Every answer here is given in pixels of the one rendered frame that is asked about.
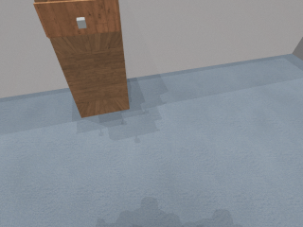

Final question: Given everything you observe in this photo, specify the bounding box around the cabinet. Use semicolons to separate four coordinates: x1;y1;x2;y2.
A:
34;0;130;118

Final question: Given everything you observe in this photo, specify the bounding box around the handle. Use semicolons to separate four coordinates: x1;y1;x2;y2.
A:
76;17;87;29

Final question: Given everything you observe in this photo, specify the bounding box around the drawer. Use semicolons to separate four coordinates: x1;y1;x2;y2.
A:
33;0;120;39

